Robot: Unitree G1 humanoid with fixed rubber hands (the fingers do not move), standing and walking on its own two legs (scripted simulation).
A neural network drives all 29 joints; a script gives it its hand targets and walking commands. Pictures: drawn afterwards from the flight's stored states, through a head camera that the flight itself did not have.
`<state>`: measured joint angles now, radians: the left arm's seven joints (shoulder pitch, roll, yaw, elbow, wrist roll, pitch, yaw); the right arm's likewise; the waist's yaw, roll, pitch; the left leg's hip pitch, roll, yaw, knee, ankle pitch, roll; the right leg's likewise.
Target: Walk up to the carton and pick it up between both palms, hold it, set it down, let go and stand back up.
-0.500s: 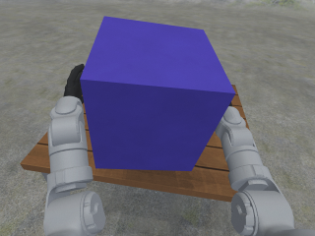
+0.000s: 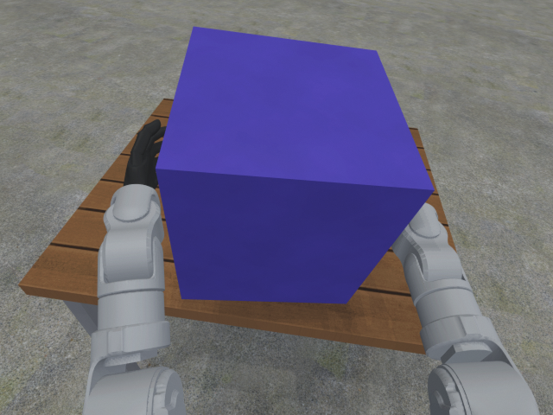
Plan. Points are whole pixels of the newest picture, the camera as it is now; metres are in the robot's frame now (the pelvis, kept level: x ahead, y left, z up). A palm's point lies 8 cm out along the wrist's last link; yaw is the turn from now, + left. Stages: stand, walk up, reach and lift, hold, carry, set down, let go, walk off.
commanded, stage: set down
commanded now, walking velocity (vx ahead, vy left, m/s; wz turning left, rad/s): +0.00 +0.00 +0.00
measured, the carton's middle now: (276, 177) +0.42 +0.00 +0.14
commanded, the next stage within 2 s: none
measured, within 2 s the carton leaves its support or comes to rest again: rests again in 1.96 s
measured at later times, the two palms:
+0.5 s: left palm (158, 199) +0.38 +0.17 +0.14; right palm (404, 217) +0.36 -0.18 +0.12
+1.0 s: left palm (154, 201) +0.40 +0.19 +0.12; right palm (386, 213) +0.39 -0.17 +0.10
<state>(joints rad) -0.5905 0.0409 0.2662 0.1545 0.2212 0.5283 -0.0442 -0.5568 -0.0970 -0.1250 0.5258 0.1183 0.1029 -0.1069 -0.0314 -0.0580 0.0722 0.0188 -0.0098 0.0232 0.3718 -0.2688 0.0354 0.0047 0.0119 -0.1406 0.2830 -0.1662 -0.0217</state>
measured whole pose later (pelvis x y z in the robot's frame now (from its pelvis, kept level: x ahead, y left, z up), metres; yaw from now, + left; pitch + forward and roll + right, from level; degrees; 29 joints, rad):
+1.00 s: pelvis +0.00 +0.00 +0.00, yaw +0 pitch +0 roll -1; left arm -0.75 0.08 0.33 0.78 0.18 0.17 -0.03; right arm -0.67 0.00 -0.45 0.88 -0.19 -0.09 -0.03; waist 0.02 -0.03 -0.01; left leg -0.10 -0.02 0.02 0.32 -0.21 0.03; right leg -0.12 0.01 -0.15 0.23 -0.12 -0.03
